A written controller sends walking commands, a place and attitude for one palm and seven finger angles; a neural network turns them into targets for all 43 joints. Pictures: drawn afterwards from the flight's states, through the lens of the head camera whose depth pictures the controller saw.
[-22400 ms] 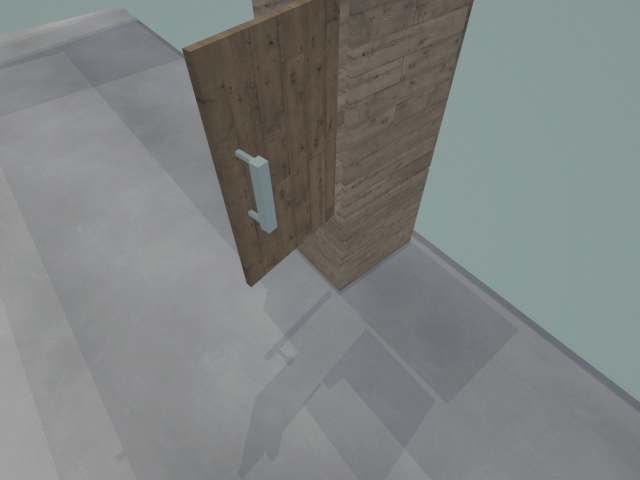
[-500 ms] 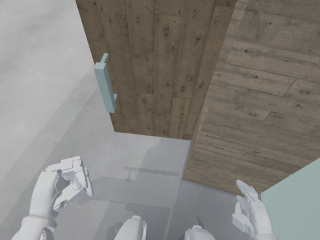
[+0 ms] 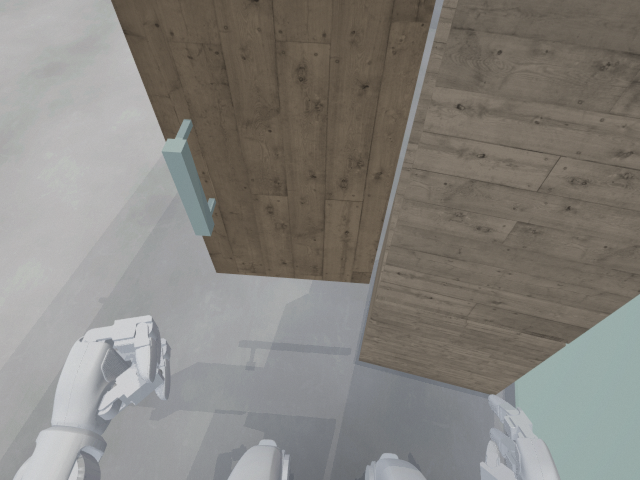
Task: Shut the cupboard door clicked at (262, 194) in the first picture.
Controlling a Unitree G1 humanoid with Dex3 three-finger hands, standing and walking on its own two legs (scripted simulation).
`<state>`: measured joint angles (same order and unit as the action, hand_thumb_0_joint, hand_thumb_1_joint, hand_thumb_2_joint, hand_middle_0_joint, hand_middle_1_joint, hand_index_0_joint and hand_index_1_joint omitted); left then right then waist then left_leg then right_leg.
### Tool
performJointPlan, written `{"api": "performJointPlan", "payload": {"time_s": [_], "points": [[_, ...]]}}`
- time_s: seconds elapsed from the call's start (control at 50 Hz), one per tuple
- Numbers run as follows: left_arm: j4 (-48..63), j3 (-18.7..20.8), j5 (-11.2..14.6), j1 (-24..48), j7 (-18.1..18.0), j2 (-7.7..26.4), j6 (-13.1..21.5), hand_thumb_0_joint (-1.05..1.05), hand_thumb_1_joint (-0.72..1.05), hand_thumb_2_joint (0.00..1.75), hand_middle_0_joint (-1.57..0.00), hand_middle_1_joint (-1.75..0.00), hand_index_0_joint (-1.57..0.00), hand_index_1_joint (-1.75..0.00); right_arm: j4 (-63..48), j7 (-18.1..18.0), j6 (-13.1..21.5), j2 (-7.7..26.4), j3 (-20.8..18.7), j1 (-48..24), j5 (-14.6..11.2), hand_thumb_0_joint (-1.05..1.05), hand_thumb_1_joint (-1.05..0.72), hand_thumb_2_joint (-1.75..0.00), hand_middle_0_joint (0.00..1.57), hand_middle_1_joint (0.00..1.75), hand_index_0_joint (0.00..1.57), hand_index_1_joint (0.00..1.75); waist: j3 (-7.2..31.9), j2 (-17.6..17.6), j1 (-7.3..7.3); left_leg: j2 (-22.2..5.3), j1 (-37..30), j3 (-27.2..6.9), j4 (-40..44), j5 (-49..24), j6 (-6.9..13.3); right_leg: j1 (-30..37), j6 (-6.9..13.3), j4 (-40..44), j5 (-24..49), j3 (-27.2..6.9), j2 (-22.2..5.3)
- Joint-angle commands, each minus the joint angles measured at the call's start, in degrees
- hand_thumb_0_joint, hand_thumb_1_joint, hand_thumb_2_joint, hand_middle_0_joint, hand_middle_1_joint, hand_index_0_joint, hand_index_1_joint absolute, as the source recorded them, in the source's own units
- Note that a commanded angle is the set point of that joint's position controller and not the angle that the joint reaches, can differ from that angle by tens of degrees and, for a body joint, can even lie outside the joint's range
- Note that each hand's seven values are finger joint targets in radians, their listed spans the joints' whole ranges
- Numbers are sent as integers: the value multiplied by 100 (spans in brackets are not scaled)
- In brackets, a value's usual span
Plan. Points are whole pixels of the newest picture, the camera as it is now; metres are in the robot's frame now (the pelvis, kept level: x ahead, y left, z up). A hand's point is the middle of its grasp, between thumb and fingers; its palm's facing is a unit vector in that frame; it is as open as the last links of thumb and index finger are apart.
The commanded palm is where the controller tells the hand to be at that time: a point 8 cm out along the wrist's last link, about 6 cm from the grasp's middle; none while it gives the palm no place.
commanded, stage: raise the hand and make a fist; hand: left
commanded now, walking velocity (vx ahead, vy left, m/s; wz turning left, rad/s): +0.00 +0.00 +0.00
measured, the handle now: (195, 181) +0.50 +0.22 +0.06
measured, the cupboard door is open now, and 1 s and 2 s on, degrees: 100 100 100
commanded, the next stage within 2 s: bring the fist close to the handle in 0.16 s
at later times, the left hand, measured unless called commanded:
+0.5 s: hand (172, 342) +0.26 +0.18 +0.06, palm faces -0.03 -1.00 -0.05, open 3.1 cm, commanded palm +0.25 +0.24 +0.06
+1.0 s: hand (194, 266) +0.35 +0.18 +0.07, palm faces -0.02 -1.00 -0.03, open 3.1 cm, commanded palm +0.33 +0.23 +0.06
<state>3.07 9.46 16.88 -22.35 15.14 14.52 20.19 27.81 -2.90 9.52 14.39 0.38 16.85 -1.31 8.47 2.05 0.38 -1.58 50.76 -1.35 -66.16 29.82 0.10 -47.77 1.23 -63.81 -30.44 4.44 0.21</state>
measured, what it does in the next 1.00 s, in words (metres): stands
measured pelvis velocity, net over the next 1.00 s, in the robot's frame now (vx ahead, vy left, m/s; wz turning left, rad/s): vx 0.00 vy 0.00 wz -0.01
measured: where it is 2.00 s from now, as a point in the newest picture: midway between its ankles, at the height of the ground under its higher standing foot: outside the picture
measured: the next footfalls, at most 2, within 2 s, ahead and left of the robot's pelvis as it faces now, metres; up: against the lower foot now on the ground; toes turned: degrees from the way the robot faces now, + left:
none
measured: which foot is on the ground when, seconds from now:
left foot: down 0.00-1.00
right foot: down 0.00-1.00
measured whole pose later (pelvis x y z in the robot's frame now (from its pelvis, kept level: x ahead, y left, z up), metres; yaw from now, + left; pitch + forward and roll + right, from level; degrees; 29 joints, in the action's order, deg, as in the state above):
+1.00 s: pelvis +0.00 +0.00 +0.01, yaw -1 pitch +16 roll -1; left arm -26.1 12.2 13.0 11.9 13.0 15.3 20.5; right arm 33.6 -2.6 6.5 14.4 0.8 15.5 -1.3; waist 7.5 1.4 1.8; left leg -1.4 50.8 0.0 -63.0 27.9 0.2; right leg -48.8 1.1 -61.9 -28.7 3.1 0.1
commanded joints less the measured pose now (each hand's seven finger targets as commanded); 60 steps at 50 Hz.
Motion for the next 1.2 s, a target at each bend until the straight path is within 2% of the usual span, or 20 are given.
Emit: {"api": "performJointPlan", "payload": {"time_s": [0.0, 0.16, 0.24, 0.32, 0.38, 0.42, 0.5, 0.54, 0.64, 0.68, 0.7, 0.78, 0.86, 0.9, 0.94, 0.96, 1.02, 1.08, 1.12, 1.18], "points": [[1131, 440, 130, 220, -16, 680, 463, 0, 90, 90, -130, -150, -130, -150, -939, -65, 357, 654, -261, -367, 15, 0, -90, -90, 20, 30, 20, 30, 1014, -36, -50, 187, -563, -15, 916, -1223, 102, 850, 3, 1040, 1004, -376, 58], [1126, 361, 111, 281, 18, 642, 445, 0, 90, 90, -130, -150, -130, -150, -935, -74, 320, 655, -252, -351, 5, 0, -90, -90, 20, 30, 20, 30, 994, 41, -7, 181, -622, -13, 908, -1181, 109, 781, -7, 1058, 1018, -379, 68], [1071, 359, 121, 292, 39, 613, 432, 0, 90, 90, -130, -150, -130, -150, -941, -90, 314, 647, -250, -357, 3, 0, -90, -90, 20, 30, 20, 30, 967, -112, 12, 174, -582, -13, 882, -1153, 113, 772, -21, 1067, 984, -392, 71], [909, 286, 34, 1305, -6, 676, 460, 0, 90, 90, -130, -150, -130, -150, -807, -126, 357, 699, -203, -337, 21, 0, -90, -90, 20, 30, 20, 30, 925, -19, 156, 147, -569, -70, 822, -979, 123, 491, -1, 996, 774, -353, 89], [755, 358, 22, 1538, -9, 776, 375, 0, 90, 90, -130, -150, -130, -150, -752, -136, 381, 725, -196, -302, 16, 0, -90, -90, 20, 30, 20, 30, 1141, 142, 83, 155, -645, -81, 861, -1084, 124, 610, 27, 952, 907, -322, 103], [620, 421, 22, 1666, -6, 789, 279, 0, 90, 90, -130, -150, -130, -150, -718, -128, 358, 715, -210, -282, 12, 0, -90, -90, 20, 30, 20, 30, 1357, -22, 63, 156, -711, -45, 867, -1267, 132, 793, -2, 969, 1184, -345, 79], [320, 568, 4, 1972, -26, 893, 132, 0, 90, 90, -130, -150, -130, -150, -671, -106, 279, 714, -198, -303, 0, 0, -90, -90, 20, 30, 20, 30, 1411, 67, 10, 160, -778, -27, 983, -1459, 112, 959, 3, 961, 1461, -324, 72], [246, 391, -13, 2055, -56, 708, 108, 0, 90, 90, -130, -150, -130, -150, -682, -84, 256, 712, -201, -282, 2, 0, -90, -90, 20, 30, 20, 30, 1390, 84, 40, 156, -926, -34, 1053, -1548, 107, 918, -1, 958, 1610, -257, 74], [-264, 284, -104, 2833, -149, 627, 193, 0, 90, 90, -130, -150, -130, -150, -535, -63, 209, 744, -218, -253, 12, 0, -90, -90, 20, 30, 20, 30, 1231, -6, 141, 146, -906, -39, 1097, -1367, 99, 745, -11, 1009, 1433, -247, 58], [-501, 463, -161, 3149, -195, 858, 251, 0, 90, 90, -130, -150, -130, -150, -465, -79, 181, 782, -220, -232, 18, 0, -90, -90, 20, 30, 20, 30, 1196, -101, 131, 142, -819, -47, 1107, -1287, 110, 763, 4, 1025, 1311, -276, 67], [-542, 449, -180, 3382, -199, 832, 291, 0, 90, 90, -130, -150, -130, -150, -443, -69, 169, 768, -221, -270, 21, 0, -90, -90, 20, 30, 20, 30, 1314, 52, 119, 151, -863, -30, 1131, -1260, 101, 773, 7, 1020, 1286, -298, 43], [-932, 575, -215, 3816, -222, 970, 367, 0, 90, 90, -130, -150, -130, -150, -345, -67, 105, 790, -234, -209, 19, 0, -90, -90, 20, 30, 20, 30, 1512, 18, 99, 139, -944, -21, 1185, -1372, 104, 898, 16, 1010, 1418, -301, 56], [-1365, 425, -265, 4556, -227, 828, 391, 0, 90, 90, -130, -150, -130, -150, -210, -53, 44, 779, -243, -158, 14, 0, -90, -90, 20, 30, 20, 30, 1583, 93, 199, 132, -1055, 1, 1184, -1421, 102, 819, -1, 1036, 1559, -318, 35], [-1691, 671, -278, 4733, -241, 1081, 404, 0, 90, 90, -130, -150, -130, -150, -142, -70, 0, 814, -260, -85, 20, 0, -90, -90, 20, 30, 20, 30, 1740, -126, 170, 120, -1015, -6, 1179, -1559, 110, 985, -5, 1014, 1736, -343, 42], [-1828, 637, -257, 4854, -188, 1015, 431, 0, 90, 90, -130, -150, -130, -150, -130, -39, -39, 795, -264, -66, 13, 0, -90, -90, 20, 30, 20, 30, 1794, 3, 151, 132, -1081, 31, 1198, -1661, 99, 1050, -4, 1026, 1892, -351, 37], [-1938, 816, -256, 4839, -185, 1203, 438, 0, 90, 90, -130, -150, -130, -150, -111, -31, -70, 806, -270, -40, 19, 0, -90, -90, 20, 30, 20, 30, 1880, 20, 87, 128, -1058, 44, 1186, -1732, 94, 1148, 3, 1008, 1985, -377, 33], [-2394, 832, -275, 5286, -137, 1237, 458, 0, 90, 90, -130, -150, -130, -150, -46, -32, -167, 807, -256, 22, 8, 0, -90, -90, 20, 30, 20, 30, 1661, -200, 216, 119, -869, 56, 1176, -1632, 113, 1072, -27, 1048, 1945, -397, 38], [-2526, 722, -293, 5786, -81, 1178, 537, 0, 90, 90, -130, -150, -130, -150, -15, -23, -191, 820, -273, 108, 7, 0, -90, -90, 20, 30, 20, 30, 1741, 118, 273, 120, -1037, 36, 1162, -1705, 106, 916, 5, 1018, 1967, -360, 53], [-2820, 823, -312, 5927, -71, 1286, 575, 0, 90, 90, -130, -150, -130, -150, 71, -23, -226, 844, -291, 171, 20, 0, -90, -90, 20, 30, 20, 30, 1850, -109, 291, 103, -999, 23, 1130, -1704, 106, 946, -14, 1018, 2000, -379, 48], [-3137, 845, -364, 6440, -36, 1406, 635, 0, 90, 90, -130, -150, -130, -150, 149, -30, -258, 865, -293, 263, 21, 0, -90, -90, 20, 30, 20, 30, 1850, -16, 368, 109, -955, 10, 1079, -1648, 118, 827, -8, 1000, 1925, -393, 60]]}}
